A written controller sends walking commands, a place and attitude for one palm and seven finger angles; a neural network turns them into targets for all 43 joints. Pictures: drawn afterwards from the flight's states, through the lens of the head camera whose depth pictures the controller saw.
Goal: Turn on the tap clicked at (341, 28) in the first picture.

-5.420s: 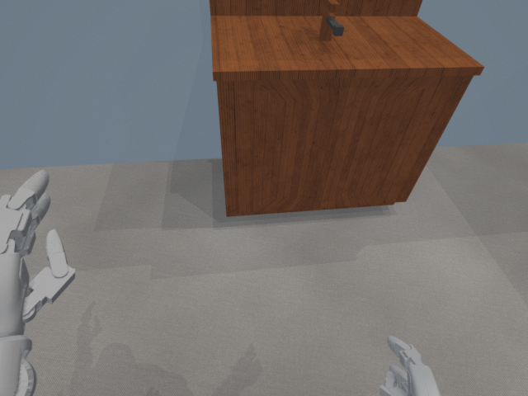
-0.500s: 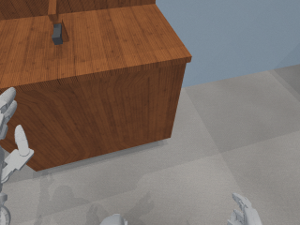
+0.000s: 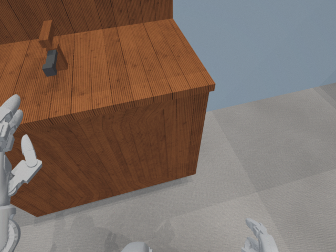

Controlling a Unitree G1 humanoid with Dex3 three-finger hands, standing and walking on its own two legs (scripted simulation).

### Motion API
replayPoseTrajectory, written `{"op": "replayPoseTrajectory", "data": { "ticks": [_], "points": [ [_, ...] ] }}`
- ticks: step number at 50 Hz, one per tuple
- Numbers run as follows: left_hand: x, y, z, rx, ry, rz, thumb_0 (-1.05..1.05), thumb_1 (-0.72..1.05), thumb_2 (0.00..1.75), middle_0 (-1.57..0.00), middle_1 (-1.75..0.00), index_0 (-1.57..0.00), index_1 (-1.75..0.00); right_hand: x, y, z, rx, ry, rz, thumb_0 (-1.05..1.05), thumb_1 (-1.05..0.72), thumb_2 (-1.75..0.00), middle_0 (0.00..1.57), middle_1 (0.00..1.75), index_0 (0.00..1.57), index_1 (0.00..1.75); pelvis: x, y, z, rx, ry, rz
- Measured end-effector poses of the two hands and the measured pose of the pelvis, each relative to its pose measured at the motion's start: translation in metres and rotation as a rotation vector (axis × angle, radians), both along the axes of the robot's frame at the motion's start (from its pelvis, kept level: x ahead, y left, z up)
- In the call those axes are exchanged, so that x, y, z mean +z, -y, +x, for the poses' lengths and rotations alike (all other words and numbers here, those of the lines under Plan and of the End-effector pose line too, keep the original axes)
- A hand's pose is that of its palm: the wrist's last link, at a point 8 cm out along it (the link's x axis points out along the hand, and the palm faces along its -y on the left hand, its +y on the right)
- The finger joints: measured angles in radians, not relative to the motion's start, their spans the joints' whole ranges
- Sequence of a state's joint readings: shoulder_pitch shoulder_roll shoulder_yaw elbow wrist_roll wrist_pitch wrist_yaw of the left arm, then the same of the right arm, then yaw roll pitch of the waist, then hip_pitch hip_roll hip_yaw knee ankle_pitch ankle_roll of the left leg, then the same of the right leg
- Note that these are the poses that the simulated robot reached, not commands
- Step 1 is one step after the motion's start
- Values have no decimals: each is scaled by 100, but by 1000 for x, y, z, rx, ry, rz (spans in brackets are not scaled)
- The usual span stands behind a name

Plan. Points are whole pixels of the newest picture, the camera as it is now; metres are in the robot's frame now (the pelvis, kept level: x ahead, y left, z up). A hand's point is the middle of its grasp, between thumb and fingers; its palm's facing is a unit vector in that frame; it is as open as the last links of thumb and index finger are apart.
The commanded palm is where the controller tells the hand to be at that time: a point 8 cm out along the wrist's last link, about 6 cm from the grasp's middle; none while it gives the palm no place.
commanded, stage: take the last steps up to it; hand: left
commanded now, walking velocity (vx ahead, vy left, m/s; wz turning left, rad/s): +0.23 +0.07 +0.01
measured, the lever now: (49, 69) +0.56 +0.41 +0.11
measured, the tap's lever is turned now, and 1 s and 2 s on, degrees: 0 0 0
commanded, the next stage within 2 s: come to a stop and stand still in 0.36 s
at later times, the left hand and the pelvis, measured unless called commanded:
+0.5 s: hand (70, 118) +0.32 +0.22 +0.18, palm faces +0.39 -0.80 -0.46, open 7.4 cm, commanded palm +0.26 +0.27 +0.19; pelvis +0.10 -0.01 +0.00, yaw +0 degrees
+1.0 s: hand (74, 114) +0.33 +0.21 +0.18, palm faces +0.38 -0.82 -0.42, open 7.4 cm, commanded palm +0.27 +0.25 +0.19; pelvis +0.11 -0.02 +0.01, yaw -1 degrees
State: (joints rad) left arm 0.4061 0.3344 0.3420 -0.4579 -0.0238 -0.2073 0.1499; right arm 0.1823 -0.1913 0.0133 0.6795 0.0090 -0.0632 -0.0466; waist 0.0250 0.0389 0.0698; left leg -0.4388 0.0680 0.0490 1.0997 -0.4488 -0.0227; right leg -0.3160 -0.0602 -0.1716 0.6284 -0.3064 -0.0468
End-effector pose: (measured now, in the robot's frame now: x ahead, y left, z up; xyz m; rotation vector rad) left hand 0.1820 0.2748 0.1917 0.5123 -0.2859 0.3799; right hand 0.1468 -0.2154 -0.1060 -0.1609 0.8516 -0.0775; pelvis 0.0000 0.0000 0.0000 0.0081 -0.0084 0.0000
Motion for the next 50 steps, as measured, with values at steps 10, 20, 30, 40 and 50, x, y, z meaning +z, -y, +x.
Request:
{"op": "replayPoseTrajectory", "data": {
  "ticks": [10,20,30,40,50],
  "points": [
    [9,-4,45,-72,53,20,1,88,90,-22,-30,-22,-31,37,36,49,-69,69,-159,1,-91,-90,20,30,20,30,2,-11,50,-9,1,2],
    [8,-4,89,-51,31,-6,1,89,90,-21,-30,-21,-31,36,0,93,-58,125,-26,1,-91,-90,20,30,20,30,7,-4,85,-16,-9,-9],
    [5,24,111,-8,-27,2,1,89,90,-22,-30,-22,-31,7,14,117,-2,27,24,1,-90,-90,20,30,20,30,5,19,113,-3,4,18],
    [2,14,122,-59,-20,8,1,89,90,-22,-30,-22,-31,35,38,138,-58,85,-113,1,-91,-90,20,30,20,30,4,7,122,-12,8,7],
    [6,22,106,-47,-11,-1,1,89,90,-21,-30,-21,-31,43,19,128,5,155,-26,1,-91,-90,20,30,20,30,8,21,105,-26,4,3]
  ]
}}
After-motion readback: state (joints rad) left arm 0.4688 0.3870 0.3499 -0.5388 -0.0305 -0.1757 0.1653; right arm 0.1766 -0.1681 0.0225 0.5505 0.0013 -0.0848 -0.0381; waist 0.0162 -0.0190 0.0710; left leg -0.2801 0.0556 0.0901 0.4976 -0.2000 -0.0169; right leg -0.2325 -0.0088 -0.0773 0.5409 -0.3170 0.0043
